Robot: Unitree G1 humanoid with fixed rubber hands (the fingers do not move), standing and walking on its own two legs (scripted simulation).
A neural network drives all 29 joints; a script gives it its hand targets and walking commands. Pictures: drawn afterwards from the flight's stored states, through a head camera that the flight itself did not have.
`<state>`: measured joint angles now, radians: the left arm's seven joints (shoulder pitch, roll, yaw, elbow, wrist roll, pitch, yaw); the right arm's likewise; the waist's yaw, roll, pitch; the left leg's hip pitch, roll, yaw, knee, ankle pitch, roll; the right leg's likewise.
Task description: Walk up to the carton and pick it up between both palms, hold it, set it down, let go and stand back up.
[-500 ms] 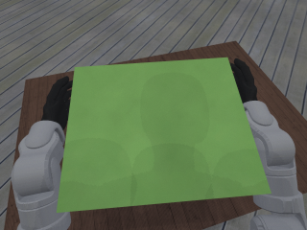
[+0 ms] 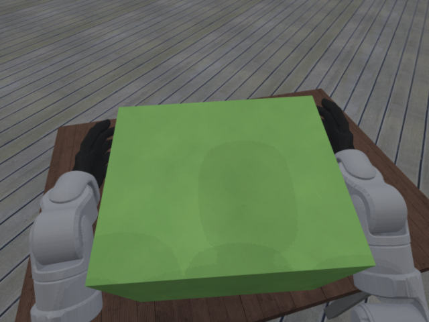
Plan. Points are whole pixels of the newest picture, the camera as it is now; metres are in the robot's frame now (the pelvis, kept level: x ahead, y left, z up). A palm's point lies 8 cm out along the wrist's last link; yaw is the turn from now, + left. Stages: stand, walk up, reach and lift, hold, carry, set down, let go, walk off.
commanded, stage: hold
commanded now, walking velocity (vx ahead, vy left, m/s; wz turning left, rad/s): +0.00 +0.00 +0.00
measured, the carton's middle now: (222, 204) +0.26 -0.01 +0.13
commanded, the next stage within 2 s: none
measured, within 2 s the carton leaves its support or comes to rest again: neither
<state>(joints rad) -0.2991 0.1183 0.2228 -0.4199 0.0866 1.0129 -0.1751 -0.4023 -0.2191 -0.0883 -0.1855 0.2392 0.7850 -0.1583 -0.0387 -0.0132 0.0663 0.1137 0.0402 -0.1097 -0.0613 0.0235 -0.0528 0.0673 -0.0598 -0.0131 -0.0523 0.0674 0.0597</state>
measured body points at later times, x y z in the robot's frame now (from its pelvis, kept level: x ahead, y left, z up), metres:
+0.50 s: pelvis +0.01 +0.00 +0.00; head +0.04 -0.02 +0.45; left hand +0.37 +0.18 +0.18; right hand +0.39 -0.20 +0.18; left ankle +0.01 +0.16 -0.75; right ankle +0.03 -0.15 -0.75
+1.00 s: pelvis +0.03 +0.00 +0.00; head +0.07 +0.00 +0.45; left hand +0.34 +0.19 +0.17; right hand +0.36 -0.19 +0.17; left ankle +0.01 +0.16 -0.75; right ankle +0.03 -0.15 -0.75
